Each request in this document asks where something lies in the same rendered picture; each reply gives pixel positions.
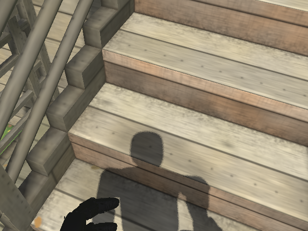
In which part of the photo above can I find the robot left hand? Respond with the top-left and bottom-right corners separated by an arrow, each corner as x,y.
60,197 -> 119,231

